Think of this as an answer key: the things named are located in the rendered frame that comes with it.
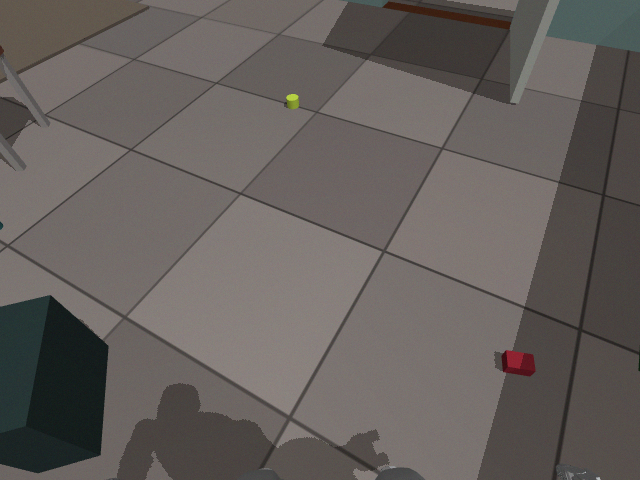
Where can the chair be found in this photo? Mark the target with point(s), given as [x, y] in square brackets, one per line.
[5, 149]

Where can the right robot hand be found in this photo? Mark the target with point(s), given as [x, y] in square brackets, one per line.
[568, 472]

